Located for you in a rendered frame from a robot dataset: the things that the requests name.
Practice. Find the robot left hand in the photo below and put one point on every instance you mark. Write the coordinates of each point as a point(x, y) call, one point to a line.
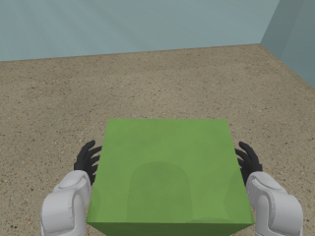
point(85, 162)

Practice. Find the robot right hand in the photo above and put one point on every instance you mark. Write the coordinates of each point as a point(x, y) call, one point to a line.
point(251, 161)

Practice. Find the left robot forearm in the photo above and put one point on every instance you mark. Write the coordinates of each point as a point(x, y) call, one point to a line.
point(63, 211)

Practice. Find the right robot forearm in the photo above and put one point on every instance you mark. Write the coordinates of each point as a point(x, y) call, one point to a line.
point(277, 212)

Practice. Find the carton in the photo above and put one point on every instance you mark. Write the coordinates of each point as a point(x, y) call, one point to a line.
point(168, 177)

